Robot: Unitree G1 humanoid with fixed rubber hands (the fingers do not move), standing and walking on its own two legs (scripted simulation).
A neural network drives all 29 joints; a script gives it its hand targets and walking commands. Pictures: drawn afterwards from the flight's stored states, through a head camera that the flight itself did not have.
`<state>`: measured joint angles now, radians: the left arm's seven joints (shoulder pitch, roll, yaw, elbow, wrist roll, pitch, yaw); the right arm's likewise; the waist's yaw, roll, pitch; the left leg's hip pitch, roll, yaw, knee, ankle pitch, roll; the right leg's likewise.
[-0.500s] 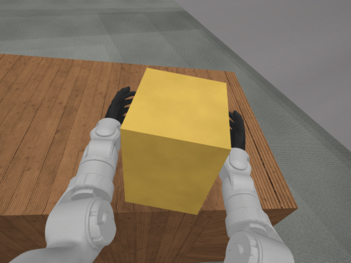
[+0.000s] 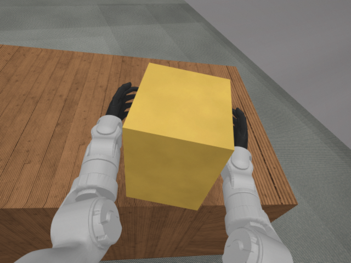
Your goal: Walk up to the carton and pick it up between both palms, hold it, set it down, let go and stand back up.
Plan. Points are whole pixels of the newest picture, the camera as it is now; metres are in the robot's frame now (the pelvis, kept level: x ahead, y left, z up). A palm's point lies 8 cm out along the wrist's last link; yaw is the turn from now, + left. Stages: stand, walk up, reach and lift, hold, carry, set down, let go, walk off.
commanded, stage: set down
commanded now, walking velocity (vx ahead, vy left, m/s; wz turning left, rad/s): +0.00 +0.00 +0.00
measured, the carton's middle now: (174, 141) +0.41 +0.02 +0.05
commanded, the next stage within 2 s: none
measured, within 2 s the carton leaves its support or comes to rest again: neither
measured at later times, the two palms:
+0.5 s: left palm (116, 115) +0.42 +0.17 +0.10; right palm (237, 143) +0.39 -0.12 +0.09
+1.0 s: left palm (115, 117) +0.45 +0.18 +0.07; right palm (249, 148) +0.41 -0.17 +0.06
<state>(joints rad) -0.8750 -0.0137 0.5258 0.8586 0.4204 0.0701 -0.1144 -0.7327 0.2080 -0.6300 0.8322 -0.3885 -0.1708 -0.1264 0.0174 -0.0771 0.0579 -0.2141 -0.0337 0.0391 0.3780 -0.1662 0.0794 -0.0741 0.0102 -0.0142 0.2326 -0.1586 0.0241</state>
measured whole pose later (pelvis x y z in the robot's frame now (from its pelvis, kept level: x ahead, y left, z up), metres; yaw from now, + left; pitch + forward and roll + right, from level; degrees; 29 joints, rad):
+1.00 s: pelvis +0.01 -0.01 -0.01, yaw -2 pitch +12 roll -4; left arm -0.87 0.25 0.11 1.15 -0.08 -0.11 0.01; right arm -0.78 -0.03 -0.15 1.09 0.11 -0.18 -0.24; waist -0.04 -0.01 -0.14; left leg -0.53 0.02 0.05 0.56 -0.24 0.06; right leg -0.38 0.05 -0.03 0.37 -0.21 0.01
